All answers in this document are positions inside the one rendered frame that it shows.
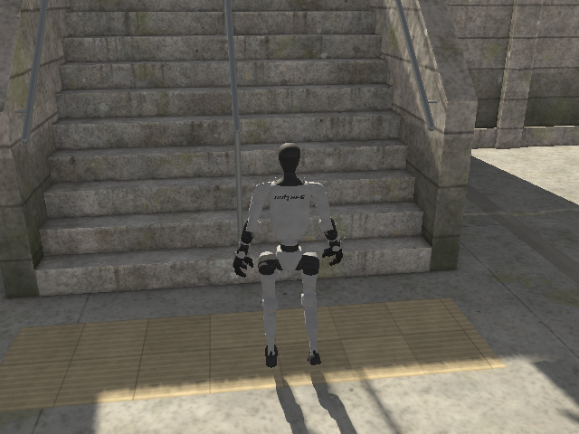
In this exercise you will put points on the stairs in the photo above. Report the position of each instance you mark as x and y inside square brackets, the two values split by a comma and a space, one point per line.
[143, 191]

